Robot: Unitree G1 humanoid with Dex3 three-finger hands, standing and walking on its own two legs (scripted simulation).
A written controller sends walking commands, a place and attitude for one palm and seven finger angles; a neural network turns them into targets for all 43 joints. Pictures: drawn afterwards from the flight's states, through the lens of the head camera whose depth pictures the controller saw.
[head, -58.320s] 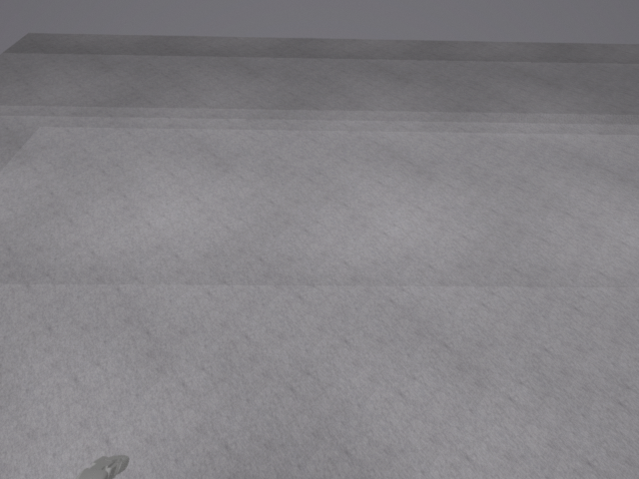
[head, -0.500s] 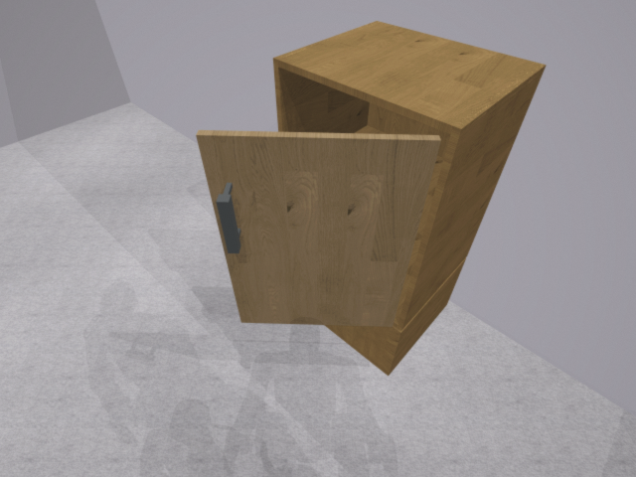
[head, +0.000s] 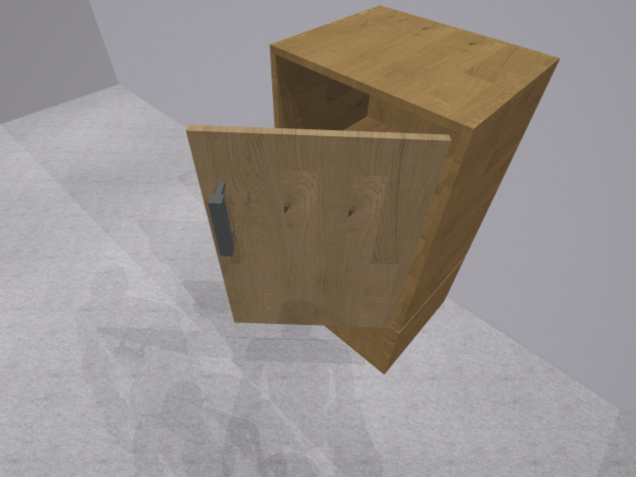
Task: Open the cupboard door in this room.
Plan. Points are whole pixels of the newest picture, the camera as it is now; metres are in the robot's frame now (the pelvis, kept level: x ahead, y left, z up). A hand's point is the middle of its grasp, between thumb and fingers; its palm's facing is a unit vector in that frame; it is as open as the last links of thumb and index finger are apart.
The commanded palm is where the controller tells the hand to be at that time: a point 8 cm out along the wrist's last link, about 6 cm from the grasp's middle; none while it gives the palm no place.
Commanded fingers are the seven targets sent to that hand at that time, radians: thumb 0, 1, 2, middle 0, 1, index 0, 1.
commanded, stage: come to a stop and stand still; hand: left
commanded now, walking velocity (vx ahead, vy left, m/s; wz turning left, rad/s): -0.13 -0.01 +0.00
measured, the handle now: (224, 219) +0.55 +0.21 -0.03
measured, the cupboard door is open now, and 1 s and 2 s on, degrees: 41 41 41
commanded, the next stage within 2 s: look again from close up in 1.52 s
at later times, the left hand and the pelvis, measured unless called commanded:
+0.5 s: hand out of the picture +0.01 +0.19 -0.17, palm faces +0.01 -0.97 -0.23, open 7.3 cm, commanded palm none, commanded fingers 0.00 0.90 0.90 -0.20 -0.30 -0.20 -0.30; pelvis -0.02 +0.01 +0.00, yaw +0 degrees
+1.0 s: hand out of the picture +0.01 +0.17 -0.16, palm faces -0.02 -0.97 -0.23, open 7.3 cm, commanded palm none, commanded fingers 0.00 0.90 0.90 -0.20 -0.30 -0.20 -0.30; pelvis -0.01 -0.01 +0.01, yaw -1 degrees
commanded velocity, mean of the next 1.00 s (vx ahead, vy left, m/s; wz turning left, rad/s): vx -0.03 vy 0.01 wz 0.00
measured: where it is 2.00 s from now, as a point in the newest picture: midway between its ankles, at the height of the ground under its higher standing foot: outside the picture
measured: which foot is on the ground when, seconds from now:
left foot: down 0.00-1.00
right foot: down 0.00-1.00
